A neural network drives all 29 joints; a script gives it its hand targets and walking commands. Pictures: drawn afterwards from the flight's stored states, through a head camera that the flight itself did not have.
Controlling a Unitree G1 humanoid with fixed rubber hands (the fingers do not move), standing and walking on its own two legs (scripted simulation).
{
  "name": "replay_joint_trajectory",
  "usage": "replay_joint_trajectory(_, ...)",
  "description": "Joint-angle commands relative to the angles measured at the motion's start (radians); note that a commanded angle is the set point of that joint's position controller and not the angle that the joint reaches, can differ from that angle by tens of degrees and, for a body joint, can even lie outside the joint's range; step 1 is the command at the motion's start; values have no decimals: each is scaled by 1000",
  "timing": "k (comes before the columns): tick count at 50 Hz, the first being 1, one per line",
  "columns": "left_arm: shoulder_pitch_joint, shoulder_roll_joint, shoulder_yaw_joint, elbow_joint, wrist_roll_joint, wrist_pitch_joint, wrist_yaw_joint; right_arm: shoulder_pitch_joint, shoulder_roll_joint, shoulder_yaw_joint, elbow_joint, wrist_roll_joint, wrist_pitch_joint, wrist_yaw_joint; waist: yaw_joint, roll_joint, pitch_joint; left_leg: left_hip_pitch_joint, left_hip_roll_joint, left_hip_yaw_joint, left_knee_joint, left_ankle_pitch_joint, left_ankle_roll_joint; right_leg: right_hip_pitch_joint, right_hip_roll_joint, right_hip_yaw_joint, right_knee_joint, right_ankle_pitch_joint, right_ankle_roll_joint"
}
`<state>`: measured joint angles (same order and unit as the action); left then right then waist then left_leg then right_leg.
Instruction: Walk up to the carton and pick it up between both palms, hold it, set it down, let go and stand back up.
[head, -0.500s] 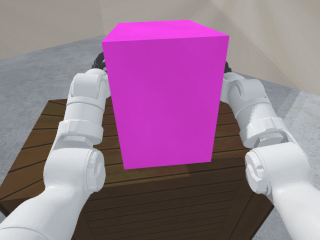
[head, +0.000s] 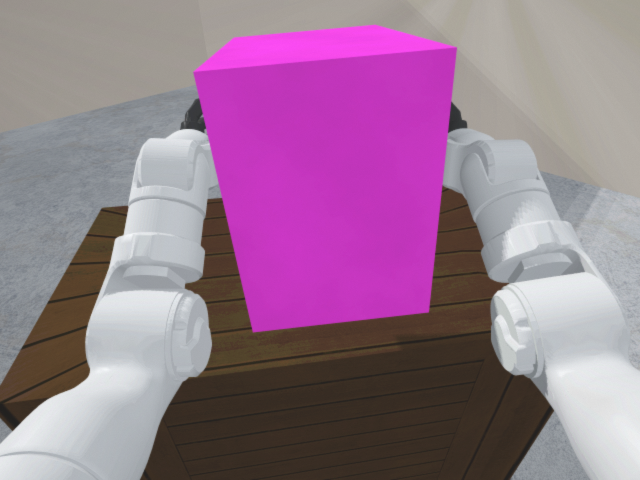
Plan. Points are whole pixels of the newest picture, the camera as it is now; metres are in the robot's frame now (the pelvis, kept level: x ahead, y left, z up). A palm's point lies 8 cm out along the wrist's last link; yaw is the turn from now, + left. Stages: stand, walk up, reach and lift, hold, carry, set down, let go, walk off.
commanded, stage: hold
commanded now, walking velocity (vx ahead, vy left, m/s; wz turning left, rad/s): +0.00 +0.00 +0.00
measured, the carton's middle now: (321, 160) +0.43 -0.02 +0.26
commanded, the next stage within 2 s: none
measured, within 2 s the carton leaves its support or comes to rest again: neither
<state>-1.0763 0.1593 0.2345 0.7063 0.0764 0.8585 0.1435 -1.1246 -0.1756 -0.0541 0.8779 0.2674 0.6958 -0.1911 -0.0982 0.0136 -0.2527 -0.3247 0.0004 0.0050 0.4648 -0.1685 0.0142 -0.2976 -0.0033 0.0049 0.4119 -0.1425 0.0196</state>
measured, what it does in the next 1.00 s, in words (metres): stands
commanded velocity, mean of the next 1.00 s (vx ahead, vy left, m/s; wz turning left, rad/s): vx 0.00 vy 0.00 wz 0.00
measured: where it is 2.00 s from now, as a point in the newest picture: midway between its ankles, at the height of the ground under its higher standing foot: outside the picture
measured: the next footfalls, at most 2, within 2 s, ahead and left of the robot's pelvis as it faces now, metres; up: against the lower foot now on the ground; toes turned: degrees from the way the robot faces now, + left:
none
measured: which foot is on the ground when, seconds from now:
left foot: down 0.00-1.00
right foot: down 0.00-1.00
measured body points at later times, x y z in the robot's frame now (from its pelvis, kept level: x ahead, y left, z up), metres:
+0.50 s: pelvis +0.00 +0.00 +0.00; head -0.08 +0.01 +0.44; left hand +0.41 +0.14 +0.29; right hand +0.39 -0.16 +0.28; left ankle +0.05 +0.11 -0.74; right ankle +0.05 -0.13 -0.74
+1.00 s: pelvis +0.00 +0.00 +0.00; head -0.08 +0.01 +0.44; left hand +0.41 +0.14 +0.29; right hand +0.39 -0.16 +0.29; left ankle +0.05 +0.11 -0.74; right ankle +0.05 -0.13 -0.74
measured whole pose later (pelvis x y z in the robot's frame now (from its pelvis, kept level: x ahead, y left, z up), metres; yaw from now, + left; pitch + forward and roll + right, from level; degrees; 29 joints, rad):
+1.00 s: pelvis +0.00 +0.00 +0.00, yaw +0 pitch +2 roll -1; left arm -1.08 0.16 0.24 0.70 0.08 0.88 0.14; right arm -1.13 -0.18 -0.04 0.88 0.27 0.72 -0.20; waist -0.10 0.01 -0.26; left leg -0.32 0.00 0.00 0.46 -0.17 0.01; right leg -0.30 0.00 0.01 0.41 -0.15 0.02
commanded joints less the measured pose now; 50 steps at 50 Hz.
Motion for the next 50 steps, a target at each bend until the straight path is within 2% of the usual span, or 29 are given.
replay_joint_trajectory(1, -1160, -803, -231, -285, -217, -147, -147, -1159, 810, 207, -410, 276, -77, 149, 80, 97, -459, 86, -7, -71, -138, -30, -34, 246, 97, 33, -93, 48, -19)
replay_joint_trajectory(2, -1166, -818, -258, -323, -234, -148, -145, -1181, 809, 216, -451, 286, -81, 149, 72, 109, -511, 111, -2, -78, -130, 2, -42, 258, 99, 33, -87, 77, -22)
replay_joint_trajectory(4, -1163, -805, -237, -298, -228, -143, -148, -1162, 803, 212, -422, 284, -72, 145, 74, 89, -479, 121, -8, -76, -120, 26, -41, 240, 97, 37, -97, 77, -20)
replay_joint_trajectory(6, -1128, -810, -256, -333, -224, -137, -150, -1146, 809, 240, -470, 304, -74, 138, 77, 95, -524, 166, -21, -70, -93, 108, -52, 267, 95, 36, -96, 130, -23)
replay_joint_trajectory(7, -1120, -794, -225, -331, -214, -135, -150, -1147, 822, 249, -469, 312, -68, 135, 95, 75, -521, 174, -30, -63, -86, 122, -44, 258, 92, 37, -103, 125, -17)
replay_joint_trajectory(8, -1113, -814, -259, -324, -227, -131, -150, -1154, 798, 235, -478, 310, -67, 135, 80, 98, -526, 187, -23, -69, -84, 126, -58, 237, 97, 37, -102, 124, -25)
replay_joint_trajectory(9, -1111, -808, -252, -329, -218, -130, -153, -1154, 807, 245, -490, 313, -68, 133, 85, 85, -524, 188, -29, -68, -76, 149, -56, 250, 96, 36, -98, 143, -20)
replay_joint_trajectory(10, -1131, -831, -283, -394, -241, -130, -154, -1156, 815, 262, -523, 330, -68, 129, 83, 92, -575, 218, -25, -70, -64, 202, -64, 262, 104, 36, -91, 180, -23)
replay_joint_trajectory(11, -1115, -821, -266, -363, -232, -124, -155, -1138, 803, 256, -506, 326, -64, 129, 77, 80, -548, 215, -30, -70, -62, 195, -62, 259, 99, 35, -97, 176, -18)
replay_joint_trajectory(14, -1128, -839, -302, -417, -255, -127, -153, -1141, 808, 264, -549, 338, -65, 128, 70, 110, -599, 245, -30, -73, -55, 213, -72, 254, 101, 35, -95, 185, -20)
replay_joint_trajectory(16, -1117, -854, -310, -403, -257, -118, -153, -1162, 786, 253, -567, 346, -64, 125, 62, 130, -596, 265, -25, -77, -47, 255, -88, 239, 107, 36, -96, 202, -26)
replay_joint_trajectory(17, -1097, -838, -297, -378, -249, -115, -155, -1159, 791, 259, -566, 343, -60, 125, 74, 107, -584, 258, -26, -77, -44, 245, -81, 236, 107, 36, -100, 191, -25)
replay_joint_trajectory(18, -1130, -837, -303, -415, -261, -118, -157, -1140, 793, 250, -558, 341, -54, 120, 62, 107, -594, 255, -29, -75, -47, 232, -78, 245, 103, 40, -100, 193, -24)
replay_joint_trajectory(19, -1137, -836, -295, -412, -261, -122, -157, -1173, 808, 260, -586, 350, -60, 123, 77, 91, -598, 253, -31, -75, -49, 232, -73, 240, 103, 36, -101, 191, -18)
replay_joint_trajectory(20, -1136, -841, -299, -393, -260, -118, -157, -1175, 805, 255, -580, 343, -57, 123, 76, 97, -596, 248, -29, -76, -51, 219, -73, 236, 105, 35, -97, 179, -22)
replay_joint_trajectory(21, -1128, -855, -309, -400, -261, -114, -157, -1160, 794, 241, -562, 340, -56, 122, 56, 128, -587, 257, -25, -81, -55, 224, -81, 230, 103, 38, -100, 181, -26)
replay_joint_trajectory(25, -1158, -833, -285, -390, -255, -118, -155, -1167, 803, 239, -530, 339, -53, 125, 69, 113, -560, 234, -27, -76, -61, 185, -75, 227, 99, 39, -105, 153, -26)
replay_joint_trajectory(26, -1168, -834, -290, -402, -254, -118, -156, -1149, 802, 226, -517, 334, -51, 124, 59, 127, -555, 233, -25, -75, -66, 171, -77, 228, 100, 42, -104, 156, -31)
replay_joint_trajectory(27, -1127, -832, -277, -349, -240, -113, -156, -1158, 794, 229, -518, 326, -48, 125, 73, 111, -537, 228, -26, -72, -68, 163, -70, 216, 100, 38, -106, 143, -28)
replay_joint_trajectory(31, -1168, -835, -270, -345, -245, -123, -158, -1187, 810, 217, -509, 312, -58, 130, 71, 100, -532, 184, -17, -73, -96, 94, -59, 224, 105, 29, -98, 105, -25)
replay_joint_trajectory(34, -1151, -842, -289, -341, -251, -121, -155, -1182, 789, 213, -516, 315, -59, 133, 63, 125, -550, 204, -12, -79, -89, 115, -70, 222, 104, 36, -97, 130, -30)
replay_joint_trajectory(35, -1150, -825, -268, -323, -243, -123, -153, -1185, 791, 204, -499, 310, -56, 133, 66, 100, -530, 180, -16, -76, -93, 91, -63, 221, 100, 33, -98, 106, -28)
replay_joint_trajectory(38, -1178, -820, -252, -327, -234, -126, -153, -1161, 795, 183, -450, 294, -55, 134, 66, 129, -491, 143, -10, -77, -119, 39, -59, 229, 102, 32, -88, 86, -25)
replay_joint_trajectory(39, -1135, -831, -255, -291, -236, -123, -153, -1192, 786, 192, -475, 293, -61, 136, 63, 107, -495, 148, -5, -80, -115, 42, -56, 226, 102, 31, -92, 89, -27)
replay_joint_trajectory(40, -1171, -823, -251, -310, -231, -125, -152, -1170, 785, 188, -437, 296, -57, 139, 71, 132, -500, 142, -1, -82, -128, 15, -60, 229, 105, 29, -89, 64, -25)
replay_joint_trajectory(42, -1172, -814, -239, -320, -236, -131, -152, -1196, 807, 207, -473, 304, -64, 138, 81, 91, -509, 146, -13, -75, -110, 45, -46, 232, 96, 33, -96, 79, -22)
replay_joint_trajectory(44, -1157, -812, -244, -310, -232, -133, -150, -1198, 815, 216, -490, 300, -66, 137, 88, 84, -523, 141, -15, -69, -111, 50, -40, 241, 99, 31, -93, 91, -21)
replay_joint_trajectory(47, -1122, -820, -233, -284, -208, -130, -150, -1151, 794, 193, -439, 293, -63, 137, 84, 117, -490, 135, -6, -76, -122, 40, -49, 235, 102, 29, -85, 92, -25)
replay_joint_trajectory(50, -1146, -804, -229, -316, -221, -133, -151, -1171, 815, 215, -460, 303, -63, 137, 92, 85, -510, 154, -18, -67, -108, 75, -43, 240, 94, 30, -92, 98, -18)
